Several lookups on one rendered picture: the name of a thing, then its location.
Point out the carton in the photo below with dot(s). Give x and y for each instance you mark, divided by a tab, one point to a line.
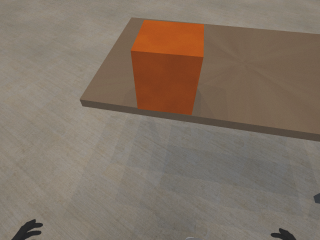
167	59

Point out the right robot hand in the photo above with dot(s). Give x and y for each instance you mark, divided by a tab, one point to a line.
284	235

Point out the left robot hand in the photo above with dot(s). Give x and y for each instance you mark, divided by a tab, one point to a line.
23	233

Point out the table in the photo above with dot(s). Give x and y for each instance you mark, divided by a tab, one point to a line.
258	80

